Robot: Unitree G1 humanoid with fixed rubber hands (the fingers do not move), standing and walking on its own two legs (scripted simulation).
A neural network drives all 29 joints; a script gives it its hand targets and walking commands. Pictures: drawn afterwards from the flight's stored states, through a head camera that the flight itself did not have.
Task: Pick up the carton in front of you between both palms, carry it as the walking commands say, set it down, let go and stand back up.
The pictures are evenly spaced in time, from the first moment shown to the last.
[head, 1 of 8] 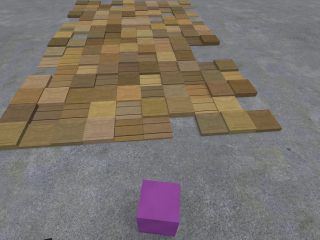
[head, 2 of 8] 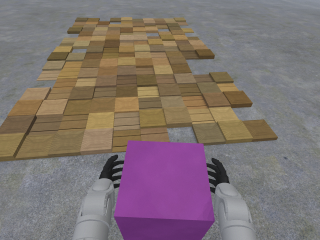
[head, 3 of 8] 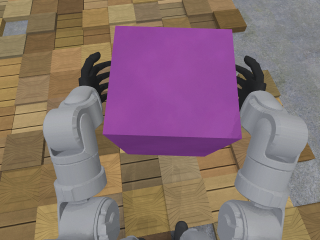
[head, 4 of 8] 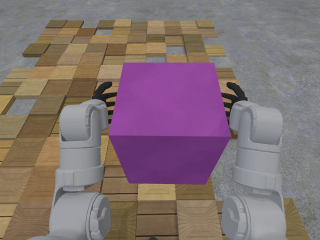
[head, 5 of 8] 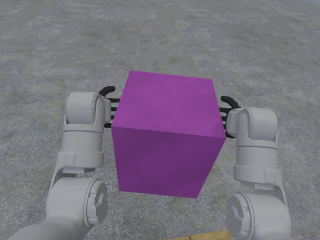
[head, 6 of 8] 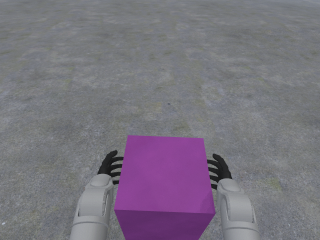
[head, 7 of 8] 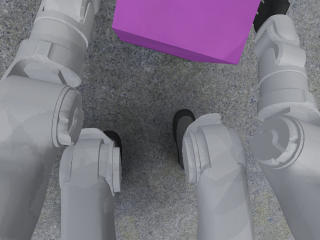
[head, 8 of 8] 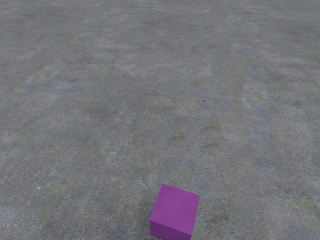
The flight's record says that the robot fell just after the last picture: no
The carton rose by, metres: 0.80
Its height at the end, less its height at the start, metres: +0.00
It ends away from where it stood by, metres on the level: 6.47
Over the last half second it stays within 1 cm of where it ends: yes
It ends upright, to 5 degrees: yes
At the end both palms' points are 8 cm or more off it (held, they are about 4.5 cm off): yes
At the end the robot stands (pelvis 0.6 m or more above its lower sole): yes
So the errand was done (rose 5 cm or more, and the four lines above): yes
